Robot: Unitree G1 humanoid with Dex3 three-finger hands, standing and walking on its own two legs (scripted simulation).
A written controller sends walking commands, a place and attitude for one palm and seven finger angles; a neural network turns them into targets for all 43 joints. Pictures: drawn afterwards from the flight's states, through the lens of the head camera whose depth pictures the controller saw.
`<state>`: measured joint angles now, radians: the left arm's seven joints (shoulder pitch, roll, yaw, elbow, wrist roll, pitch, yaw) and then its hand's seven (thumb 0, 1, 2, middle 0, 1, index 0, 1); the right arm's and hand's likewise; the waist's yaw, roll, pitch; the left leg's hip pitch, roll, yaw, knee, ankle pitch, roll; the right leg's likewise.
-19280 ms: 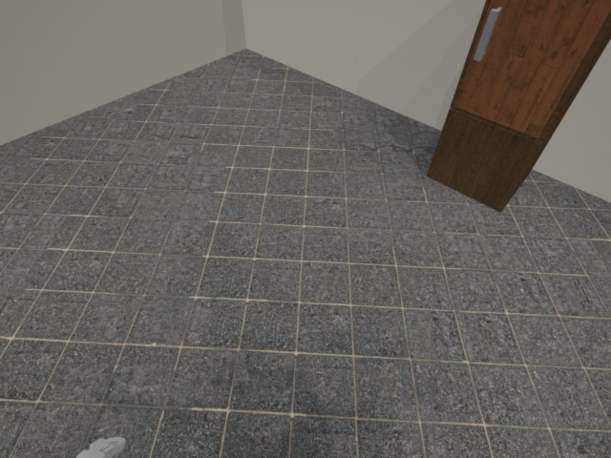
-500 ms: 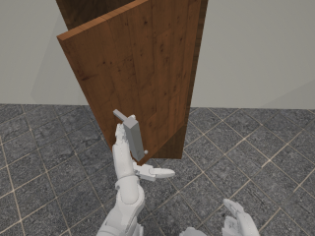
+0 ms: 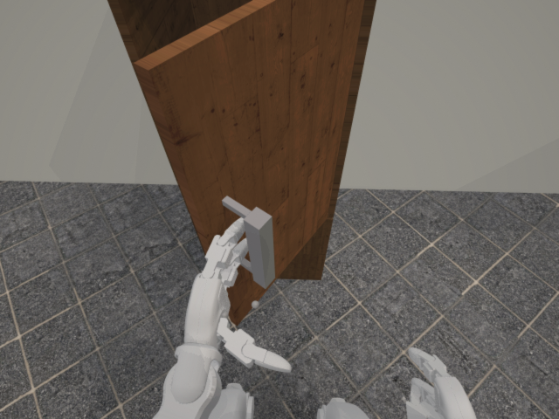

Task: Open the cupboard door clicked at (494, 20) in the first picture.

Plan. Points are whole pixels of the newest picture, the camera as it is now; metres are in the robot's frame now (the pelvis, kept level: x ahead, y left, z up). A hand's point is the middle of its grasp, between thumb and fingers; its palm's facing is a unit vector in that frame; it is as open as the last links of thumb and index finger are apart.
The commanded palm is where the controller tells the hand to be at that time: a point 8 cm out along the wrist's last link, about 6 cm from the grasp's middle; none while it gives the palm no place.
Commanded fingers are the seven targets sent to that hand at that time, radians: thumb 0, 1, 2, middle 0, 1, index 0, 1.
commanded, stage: slide the hand sideways off the handle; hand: left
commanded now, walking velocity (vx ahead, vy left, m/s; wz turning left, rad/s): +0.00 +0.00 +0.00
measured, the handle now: (249, 244) +0.35 +0.06 +0.05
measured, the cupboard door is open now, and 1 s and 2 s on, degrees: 55 55 55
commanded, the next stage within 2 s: draw the hand back to the body in 0.72 s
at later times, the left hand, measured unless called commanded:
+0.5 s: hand (219, 338) +0.22 +0.09 +0.05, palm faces -0.03 -1.00 -0.01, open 16.2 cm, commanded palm +0.19 +0.15 +0.05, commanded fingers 0.00 -0.50 0.30 -0.15 -0.30 -0.15 -0.30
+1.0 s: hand (176, 350) +0.20 +0.13 +0.08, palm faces -0.03 -1.00 -0.07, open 16.3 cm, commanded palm +0.17 +0.19 +0.08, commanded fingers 0.00 -0.50 0.30 -0.15 -0.30 -0.15 -0.30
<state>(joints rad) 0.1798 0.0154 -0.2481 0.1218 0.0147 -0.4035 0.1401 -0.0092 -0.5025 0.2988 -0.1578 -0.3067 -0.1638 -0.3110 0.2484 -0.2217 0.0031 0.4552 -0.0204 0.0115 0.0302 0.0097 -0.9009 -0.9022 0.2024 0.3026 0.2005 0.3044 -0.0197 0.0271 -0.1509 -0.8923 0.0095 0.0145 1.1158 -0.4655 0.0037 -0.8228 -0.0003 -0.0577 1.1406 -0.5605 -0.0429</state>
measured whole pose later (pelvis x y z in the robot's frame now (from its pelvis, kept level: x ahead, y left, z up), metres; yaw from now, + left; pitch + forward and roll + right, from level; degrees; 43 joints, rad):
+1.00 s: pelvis +0.00 -0.01 -0.01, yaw +1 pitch +14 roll -1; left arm 0.57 0.19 -0.04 -0.29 -0.16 -0.34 -0.10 -0.01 -0.50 0.30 -0.16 -0.30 -0.15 -0.30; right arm 0.26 -0.21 0.01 0.40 0.02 -0.02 -0.05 0.01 -0.90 -0.90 0.20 0.30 0.20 0.30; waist 0.01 0.06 -0.17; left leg -0.91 0.02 -0.02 1.18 -0.50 -0.01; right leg -0.82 0.02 -0.09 1.17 -0.59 -0.05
